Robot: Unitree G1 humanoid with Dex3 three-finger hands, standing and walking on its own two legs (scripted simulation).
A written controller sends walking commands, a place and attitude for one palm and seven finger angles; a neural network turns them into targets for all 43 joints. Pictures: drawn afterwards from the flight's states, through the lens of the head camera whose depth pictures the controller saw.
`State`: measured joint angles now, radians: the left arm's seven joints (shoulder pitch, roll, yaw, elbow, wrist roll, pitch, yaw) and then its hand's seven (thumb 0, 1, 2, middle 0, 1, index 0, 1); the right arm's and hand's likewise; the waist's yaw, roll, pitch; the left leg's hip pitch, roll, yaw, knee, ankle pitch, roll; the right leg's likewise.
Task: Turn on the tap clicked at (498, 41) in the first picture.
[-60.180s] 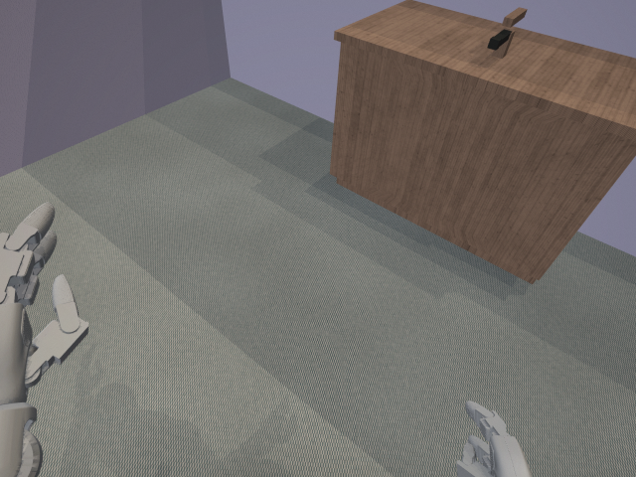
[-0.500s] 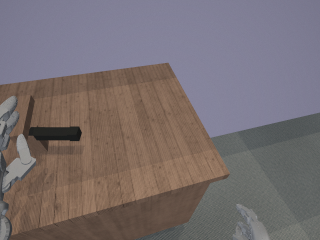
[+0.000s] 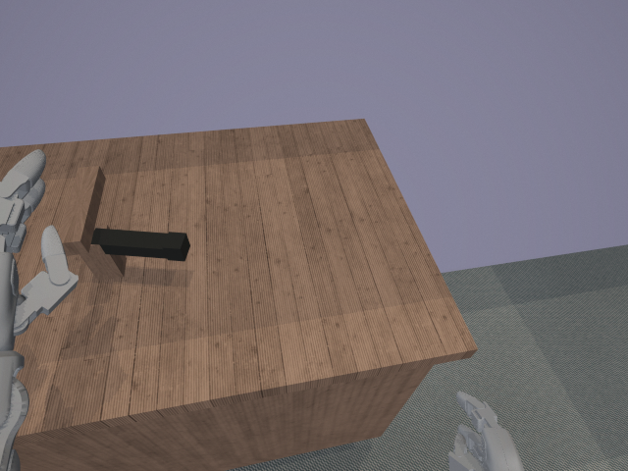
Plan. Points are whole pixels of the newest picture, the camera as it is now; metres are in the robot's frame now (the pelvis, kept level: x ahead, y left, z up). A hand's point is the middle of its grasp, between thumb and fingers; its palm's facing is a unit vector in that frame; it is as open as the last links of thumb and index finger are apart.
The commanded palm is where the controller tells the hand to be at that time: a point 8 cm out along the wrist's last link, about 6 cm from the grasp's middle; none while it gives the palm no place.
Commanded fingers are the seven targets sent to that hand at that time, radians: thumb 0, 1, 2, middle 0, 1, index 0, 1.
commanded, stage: look again from close up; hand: left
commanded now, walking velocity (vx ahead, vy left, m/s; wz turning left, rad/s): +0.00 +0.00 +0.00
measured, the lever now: (176, 246) +0.37 +0.24 +0.05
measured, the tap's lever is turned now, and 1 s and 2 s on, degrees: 75 75 75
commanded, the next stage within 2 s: shuffle to correct the standing spot in 0.22 s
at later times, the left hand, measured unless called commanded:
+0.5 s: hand (76, 304) +0.20 +0.24 +0.18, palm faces +0.42 -0.85 -0.33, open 7.5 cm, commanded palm +0.15 +0.27 +0.18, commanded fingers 0.00 0.90 0.90 -0.20 -0.30 -0.20 -0.30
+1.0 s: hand (57, 363) +0.15 +0.23 +0.18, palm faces +0.41 -0.81 -0.42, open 7.5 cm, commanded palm +0.10 +0.26 +0.18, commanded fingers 0.00 0.90 0.90 -0.20 -0.30 -0.20 -0.30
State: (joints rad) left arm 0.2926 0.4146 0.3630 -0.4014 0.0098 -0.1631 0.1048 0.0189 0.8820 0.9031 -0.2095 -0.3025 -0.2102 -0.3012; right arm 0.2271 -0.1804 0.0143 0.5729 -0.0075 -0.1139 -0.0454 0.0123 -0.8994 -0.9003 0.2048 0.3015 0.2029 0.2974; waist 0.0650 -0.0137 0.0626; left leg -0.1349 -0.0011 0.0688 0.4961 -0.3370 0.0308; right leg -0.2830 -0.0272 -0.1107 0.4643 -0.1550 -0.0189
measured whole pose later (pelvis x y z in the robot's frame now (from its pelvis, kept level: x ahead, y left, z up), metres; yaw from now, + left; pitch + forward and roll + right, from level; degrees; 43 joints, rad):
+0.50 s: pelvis -0.02 -0.01 +0.00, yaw -1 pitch -3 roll +0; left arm 0.35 0.35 0.38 -0.43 -0.06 -0.26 0.12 0.02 0.88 0.90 -0.21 -0.30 -0.21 -0.30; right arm 0.26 -0.23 0.00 0.59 0.01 -0.19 -0.01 0.02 -0.90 -0.90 0.20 0.30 0.20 0.30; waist 0.05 -0.04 0.10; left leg -0.13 0.00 0.09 0.48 -0.31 0.02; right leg -0.29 -0.02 -0.09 0.45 -0.12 -0.03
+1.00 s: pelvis -0.07 -0.02 -0.02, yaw -1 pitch -2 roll +2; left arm 0.35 0.42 0.48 -0.56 -0.05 -0.33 0.08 0.02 0.88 0.90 -0.21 -0.30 -0.21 -0.30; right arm 0.20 -0.15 0.01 0.59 -0.02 -0.19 0.00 0.01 -0.90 -0.90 0.21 0.30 0.20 0.30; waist 0.06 -0.09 0.17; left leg -0.34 0.00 0.09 0.72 -0.35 0.02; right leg -0.49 -0.02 -0.03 0.71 -0.22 -0.01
